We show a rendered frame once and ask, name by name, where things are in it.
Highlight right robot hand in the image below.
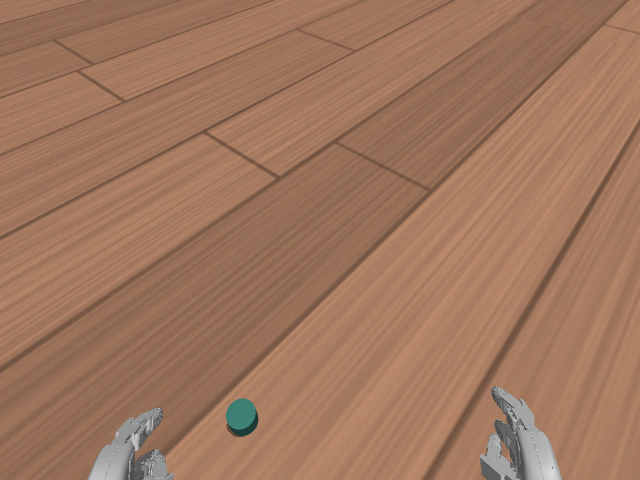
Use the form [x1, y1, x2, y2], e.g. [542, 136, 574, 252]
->
[480, 386, 562, 480]

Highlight tin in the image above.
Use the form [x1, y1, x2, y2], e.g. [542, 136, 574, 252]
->
[226, 398, 258, 436]

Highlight left robot hand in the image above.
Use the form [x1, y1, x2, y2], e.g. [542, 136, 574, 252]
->
[87, 408, 174, 480]

